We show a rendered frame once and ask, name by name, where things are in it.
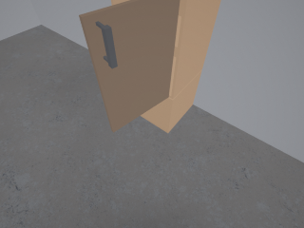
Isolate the handle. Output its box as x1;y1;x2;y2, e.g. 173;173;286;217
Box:
95;21;118;69

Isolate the cupboard door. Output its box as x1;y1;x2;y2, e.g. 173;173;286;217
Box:
79;0;181;133

